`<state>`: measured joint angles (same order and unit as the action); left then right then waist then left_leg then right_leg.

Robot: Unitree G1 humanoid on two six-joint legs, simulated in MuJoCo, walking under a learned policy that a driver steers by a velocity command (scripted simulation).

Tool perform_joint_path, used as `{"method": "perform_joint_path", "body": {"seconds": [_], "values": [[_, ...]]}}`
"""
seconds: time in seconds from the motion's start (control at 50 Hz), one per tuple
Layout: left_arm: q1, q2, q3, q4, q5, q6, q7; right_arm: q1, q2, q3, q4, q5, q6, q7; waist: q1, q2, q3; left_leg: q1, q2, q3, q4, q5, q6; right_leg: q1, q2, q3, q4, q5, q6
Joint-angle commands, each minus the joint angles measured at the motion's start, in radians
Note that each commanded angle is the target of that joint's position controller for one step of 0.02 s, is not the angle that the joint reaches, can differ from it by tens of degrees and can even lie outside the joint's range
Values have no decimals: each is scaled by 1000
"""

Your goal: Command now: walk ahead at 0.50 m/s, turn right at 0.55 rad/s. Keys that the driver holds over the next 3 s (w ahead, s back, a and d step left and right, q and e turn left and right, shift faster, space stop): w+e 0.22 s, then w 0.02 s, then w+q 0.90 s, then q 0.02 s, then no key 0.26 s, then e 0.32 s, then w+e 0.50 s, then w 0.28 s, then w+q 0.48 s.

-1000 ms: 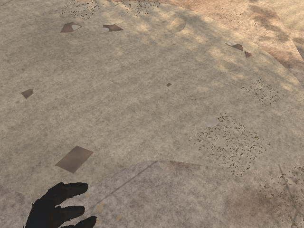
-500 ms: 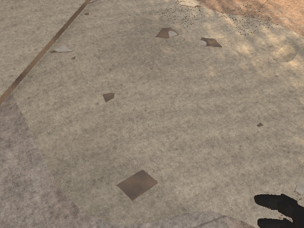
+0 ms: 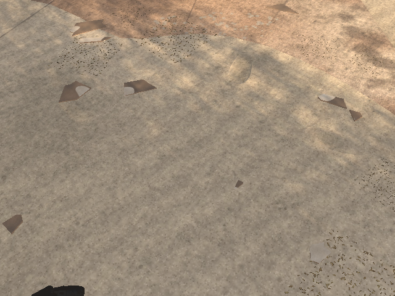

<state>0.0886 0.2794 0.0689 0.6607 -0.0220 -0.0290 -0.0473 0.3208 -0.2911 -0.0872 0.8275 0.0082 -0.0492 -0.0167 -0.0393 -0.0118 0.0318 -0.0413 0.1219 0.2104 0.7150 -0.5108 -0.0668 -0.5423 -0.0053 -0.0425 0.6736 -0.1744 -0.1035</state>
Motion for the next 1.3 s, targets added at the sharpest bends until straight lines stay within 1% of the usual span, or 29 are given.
{"method": "perform_joint_path", "body": {"seconds": [0.02, 0.04, 0.08, 0.12, 0.16, 0.26, 0.32, 0.4, 0.44, 0.48, 0.5, 0.52, 0.54, 0.56, 0.58, 0.62, 0.7, 0.8, 0.9, 0.96, 0.98, 1.0, 1.02, 1.04, 1.06, 1.1, 1.16, 1.22, 1.3], "values": [[350, 263, 80, -14, -3, -19, 14, -55, -91, 8, -150, 12, -75, 14, 161, -162, -388, -764, -128, -297, 704, -69, 36, 909, -322, 872, -400, -268, -305], [319, 208, 63, -1, 5, -32, 12, -134, -127, -1, -173, 42, -90, 19, 160, -116, -252, -838, -88, -289, 686, 29, 64, 824, -303, 737, -400, -188, -256], [188, 142, 42, -25, 5, -35, 18, -143, -116, 0, -159, -6, -97, 3, 75, -16, -135, -717, -11, -294, 518, 169, 76, 542, -222, 520, -385, 19, -195], [134, 119, 32, -52, 21, -37, 25, -115, -117, -8, -157, -16, -73, 6, 24, -39, -117, -610, 6, -299, 442, 216, 65, 407, -181, 448, -426, 129, -192], [147, 132, 35, -44, 15, -44, 35, -123, -92, -3, -157, -24, -55, 7, 16, -25, -97, -597, -7, -278, 360, 256, 40, 344, -161, 386, -443, 223, -198], [213, 140, 35, -5, 5, -38, 59, -279, -36, 23, -185, -21, -52, 19, 74, -59, -53, -565, -58, -255, -8, 560, 7, 312, -94, 269, -441, 195, -135], [265, 143, 31, 29, 6, -43, 56, -352, -37, 30, -194, -3, -60, 38, 123, -75, -27, -524, -67, -238, -116, 668, 26, 345, -127, 268, -442, 128, -121], [314, 158, 34, 68, 11, -37, 55, -412, -64, 27, -229, 4, -67, 59, 146, -71, 13, -646, -69, -235, -176, 531, 96, 552, -214, 298, -384, 229, -110], [300, 169, 38, 76, 12, -29, 59, -376, -72, 24, -229, 7, -68, 68, 120, -81, 5, -612, -87, -217, -194, 442, 133, 606, -226, 272, -335, 385, -86], [254, 177, 37, 66, 14, -22, 64, -207, -110, 1, -184, 2, -67, 67, 25, -79, -104, -354, -160, -156, -226, 441, 182, 589, -172, 190, -156, 744, -50], [235, 160, 28, 51, 22, -22, 68, -56, -152, -17, -151, -3, -65, 63, -45, -45, -208, -112, -114, -229, -206, 505, 228, 483, -128, 142, 42, 732, -17], [319, 96, 6, 20, 39, -36, 67, 62, -245, -38, -147, -13, -63, 59, -34, 149, -352, 258, 106, -614, -211, 497, 367, 153, -5, 82, 409, 334, 56], [340, 75, -7, 23, 34, -56, 59, 100, -213, -34, -122, 14, -55, 63, -33, 316, -396, 416, 217, -984, -377, 297, 467, -118, 107, 122, 627, -339, 102], [259, 144, 4, 2, 10, -77, 46, 59, -155, -16, -134, 24, -48, 58, -55, 202, -278, 355, 198, -946, -416, 135, 415, -238, 38, 191, 687, -314, 91], [161, 146, 3, -23, -4, -90, 39, 7, -132, -9, -154, 10, -39, 51, -54, 107, -171, 224, 161, -823, -429, 157, 379, -253, -3, 172, 657, -237, 82], [110, 135, 8, -39, 35, -97, 44, -58, -104, 3, -170, -5, -35, 47, 5, 12, -66, 5, 88, -678, -468, 353, 346, -182, -62, 152, 489, -143, 88], [130, 95, 3, -43, 44, -74, 55, -59, -120, -1, -170, 1, -33, 30, 47, 72, -62, -125, 29, -569, -501, 564, 356, -110, -67, 114, 320, -93, 142], [-56, 49, -15, -79, 37, -78, 52, 15, -148, -12, -133, 17, -16, 6, -15, 87, -43, -202, -44, -487, -477, 565, 291, -16, -10, 101, -17, 206, 172], [-163, 76, -4, -105, 18, -98, 31, 86, -139, -12, -108, 24, 7, -3, -43, 103, -39, -100, -11, -604, -390, 475, 268, 40, 32, 131, -181, 205, 150], [-74, 112, 17, -83, 13, -111, 31, 50, -139, -17, -119, 20, 17, -7, 20, 141, -59, -72, -8, -658, -292, 538, 241, 185, 33, 124, -254, 125, 102], [25, 140, 32, -63, 21, -115, 38, 30, -114, -9, -132, 16, 15, -4, 72, 132, -126, -112, -51, -625, -183, 590, 211, 356, -3, 133, -270, 137, 65], [185, 195, 49, -49, 36, -114, 48, 16, -64, 10, -158, 1, 9, 1, 144, 47, -263, -242, -106, -546, 76, 474, 176, 623, -165, 276, -234, 107, -6], [274, 257, 65, -12, 42, -99, 47, 164, -5, 31, -175, 23, 1, 2, 91, -270, -392, -588, -239, -410, 373, -30, 110, 946, -390, 692, -276, -49, -172], [271, 176, 50, -18, 18, -91, 42, 167, -97, 18, -157, 32, 0, -1, 105, -227, -335, -722, -156, -408, 519, -72, 96, 910, -421, 811, -329, -255, -170], [229, 118, 34, -26, 18, -85, 46, 63, -151, 1, -165, 27, 5, 0, 129, -123, -196, -757, -122, -396, 566, 24, 85, 785, -373, 669, -353, -255, -125], [152, 86, 19, -18, 29, -76, 46, -33, -133, -4, -193, 7, 9, 3, 96, -46, -53, -722, -67, -354, 521, 147, 70, 565, -291, 456, -402, -47, -88], [116, 71, 14, 4, 32, -83, 43, -32, -76, 0, -207, 20, 24, 16, 50, -97, -9, -649, -28, -318, 458, 188, 61, 424, -236, 276, -468, 138, -81], [109, 122, 28, 41, 31, -86, 42, -73, -39, 14, -232, 0, 29, 13, 32, -71, -12, -624, -41, -294, 305, 229, 33, 391, -238, 153, -451, 544, -109], [111, 152, 30, 77, 14, -61, 52, -155, -19, 30, -238, -3, 14, 36, 60, -73, -66, -463, -74, -232, 20, 478, 45, 376, -187, 18, -428, 602, -77]]}}
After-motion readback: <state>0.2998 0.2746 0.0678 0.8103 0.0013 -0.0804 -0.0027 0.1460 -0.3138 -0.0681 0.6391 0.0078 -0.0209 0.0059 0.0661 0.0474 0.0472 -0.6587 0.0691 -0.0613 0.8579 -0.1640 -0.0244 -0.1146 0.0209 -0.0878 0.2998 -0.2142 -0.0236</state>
